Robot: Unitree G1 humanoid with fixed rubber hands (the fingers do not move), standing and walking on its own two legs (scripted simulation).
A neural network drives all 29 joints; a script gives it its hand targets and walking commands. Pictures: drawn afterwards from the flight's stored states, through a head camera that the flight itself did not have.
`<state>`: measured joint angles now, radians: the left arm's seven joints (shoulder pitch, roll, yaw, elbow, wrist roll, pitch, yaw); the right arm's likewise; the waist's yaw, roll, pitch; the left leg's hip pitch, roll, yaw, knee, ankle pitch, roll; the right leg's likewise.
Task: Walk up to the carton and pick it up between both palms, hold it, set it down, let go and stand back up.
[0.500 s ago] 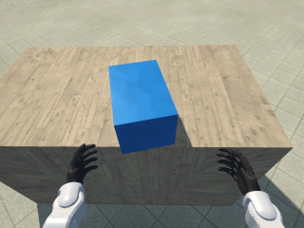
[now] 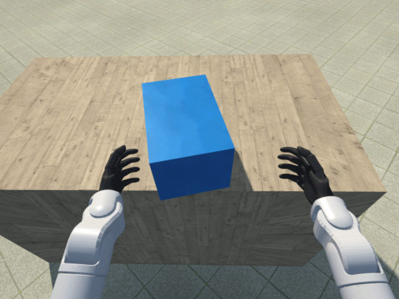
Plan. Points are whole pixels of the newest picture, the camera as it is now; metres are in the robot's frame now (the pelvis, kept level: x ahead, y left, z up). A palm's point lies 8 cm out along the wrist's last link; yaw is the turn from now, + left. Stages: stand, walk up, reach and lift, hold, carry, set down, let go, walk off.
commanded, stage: reach and lift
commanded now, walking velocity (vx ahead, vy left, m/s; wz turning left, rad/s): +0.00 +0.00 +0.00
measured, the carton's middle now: (184, 133) +0.52 +0.06 +0.00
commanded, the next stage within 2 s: none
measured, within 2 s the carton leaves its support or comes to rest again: neither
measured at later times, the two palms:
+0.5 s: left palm (104, 150) +0.37 +0.20 +0.11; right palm (294, 145) +0.39 -0.18 +0.10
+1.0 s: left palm (113, 115) +0.44 +0.19 +0.14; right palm (285, 111) +0.45 -0.16 +0.14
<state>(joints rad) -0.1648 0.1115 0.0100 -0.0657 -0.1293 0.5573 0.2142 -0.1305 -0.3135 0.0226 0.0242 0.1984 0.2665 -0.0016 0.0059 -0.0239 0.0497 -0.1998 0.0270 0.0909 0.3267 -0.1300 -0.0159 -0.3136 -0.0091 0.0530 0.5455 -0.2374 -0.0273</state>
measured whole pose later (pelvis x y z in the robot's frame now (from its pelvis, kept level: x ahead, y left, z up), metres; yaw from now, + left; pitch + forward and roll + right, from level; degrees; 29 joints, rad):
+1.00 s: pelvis +0.02 +0.01 +0.00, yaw +0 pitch +4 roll +3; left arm -0.82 0.18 0.12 0.59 -0.13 0.50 0.21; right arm -0.81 -0.35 0.13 0.65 0.28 0.30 -0.02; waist 0.02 -0.02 0.03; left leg -0.24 0.04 0.09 0.34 -0.16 -0.03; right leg -0.33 0.00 0.05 0.51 -0.24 -0.03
